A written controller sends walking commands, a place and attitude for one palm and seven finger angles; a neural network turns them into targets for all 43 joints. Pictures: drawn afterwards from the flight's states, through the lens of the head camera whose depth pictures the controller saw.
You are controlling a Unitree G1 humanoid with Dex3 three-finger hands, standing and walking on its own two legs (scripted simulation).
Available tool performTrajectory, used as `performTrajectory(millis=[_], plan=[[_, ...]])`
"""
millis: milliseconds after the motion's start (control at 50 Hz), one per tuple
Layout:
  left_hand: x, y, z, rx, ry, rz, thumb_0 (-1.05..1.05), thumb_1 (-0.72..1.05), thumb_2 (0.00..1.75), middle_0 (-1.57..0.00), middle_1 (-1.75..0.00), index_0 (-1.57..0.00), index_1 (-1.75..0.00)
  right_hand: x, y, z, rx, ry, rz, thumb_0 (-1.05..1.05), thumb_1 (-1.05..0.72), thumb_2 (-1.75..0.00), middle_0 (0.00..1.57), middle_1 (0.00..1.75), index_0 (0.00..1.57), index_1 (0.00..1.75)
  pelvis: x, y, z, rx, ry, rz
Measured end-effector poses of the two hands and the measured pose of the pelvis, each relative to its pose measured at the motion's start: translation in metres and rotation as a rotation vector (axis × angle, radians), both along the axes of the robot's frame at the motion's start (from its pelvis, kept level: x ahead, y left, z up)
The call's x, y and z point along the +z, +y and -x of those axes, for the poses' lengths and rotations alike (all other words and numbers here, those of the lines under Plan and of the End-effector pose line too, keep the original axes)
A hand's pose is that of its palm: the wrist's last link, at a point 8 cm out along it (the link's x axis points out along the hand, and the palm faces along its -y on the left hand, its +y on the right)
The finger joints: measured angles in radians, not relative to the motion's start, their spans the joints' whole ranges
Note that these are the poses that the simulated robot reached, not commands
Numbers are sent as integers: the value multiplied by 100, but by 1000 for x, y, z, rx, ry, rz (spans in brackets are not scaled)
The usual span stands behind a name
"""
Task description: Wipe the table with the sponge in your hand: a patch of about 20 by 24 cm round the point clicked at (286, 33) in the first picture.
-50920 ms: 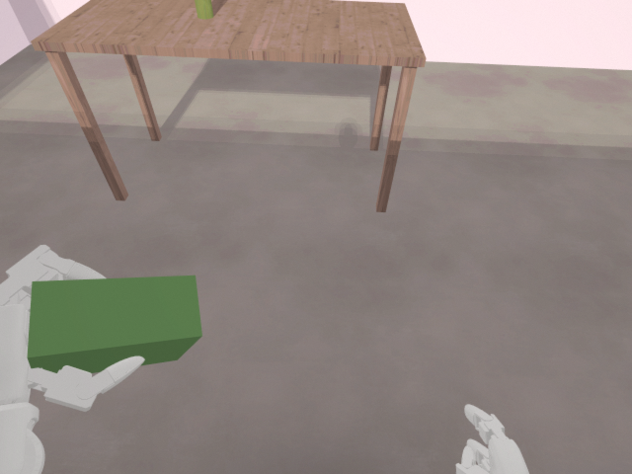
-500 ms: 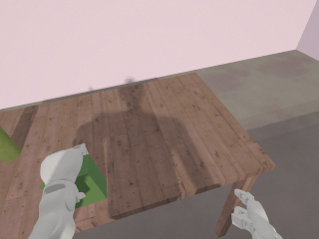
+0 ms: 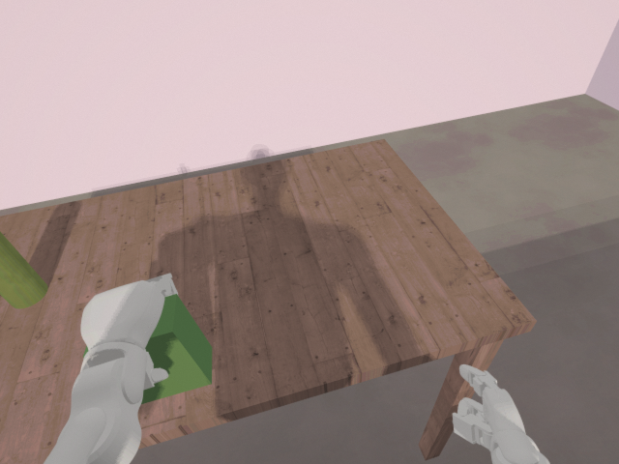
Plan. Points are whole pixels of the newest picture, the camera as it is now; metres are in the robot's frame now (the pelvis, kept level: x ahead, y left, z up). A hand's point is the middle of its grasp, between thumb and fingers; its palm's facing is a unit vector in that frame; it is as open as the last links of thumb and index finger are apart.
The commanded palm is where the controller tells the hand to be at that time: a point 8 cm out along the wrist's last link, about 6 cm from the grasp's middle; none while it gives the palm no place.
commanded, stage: lift the sponge slowly off the table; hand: left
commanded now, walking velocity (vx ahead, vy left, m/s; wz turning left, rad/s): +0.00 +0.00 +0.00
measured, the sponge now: (163, 360) +0.23 +0.26 +0.01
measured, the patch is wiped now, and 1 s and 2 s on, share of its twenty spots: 1.00 1.00 1.00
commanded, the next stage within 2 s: bring the sponge back beside the body in 1.38 s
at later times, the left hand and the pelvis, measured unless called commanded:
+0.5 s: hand (137, 327) +0.22 +0.25 +0.10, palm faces +0.06 -0.12 -0.99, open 10.1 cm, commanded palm +0.20 +0.25 +0.17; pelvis -0.01 -0.01 +0.00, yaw +0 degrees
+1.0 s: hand (118, 300) +0.24 +0.27 +0.13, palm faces +0.11 -0.11 -0.99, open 10.1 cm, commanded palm +0.20 +0.26 +0.21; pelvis -0.02 +0.00 +0.00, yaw +0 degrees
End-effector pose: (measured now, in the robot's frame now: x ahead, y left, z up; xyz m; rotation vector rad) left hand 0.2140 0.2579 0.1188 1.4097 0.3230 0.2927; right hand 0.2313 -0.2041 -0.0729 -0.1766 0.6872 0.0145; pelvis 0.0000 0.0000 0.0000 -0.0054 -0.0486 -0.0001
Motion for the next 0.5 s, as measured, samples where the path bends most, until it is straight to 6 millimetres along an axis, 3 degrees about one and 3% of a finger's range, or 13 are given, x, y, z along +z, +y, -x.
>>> performTrajectory(millis=[180, 500], plan=[[15, -11, 2, -17, -46, -7, -1, -51, 106, -71, -134, -74, -134, 0, 0, 0, 5, 3, -13, 1, -91, -90, 20, 30, 18, 30, 1, -1, 2, -4, -10, -3], [35, -7, 13, 6, -56, -20, 0, -51, 106, -72, -133, -74, -134, 4, -1, 2, 26, -21, -16, 1, -91, -90, 20, 30, 18, 29, 1, -7, 12, 2, -30, -5]])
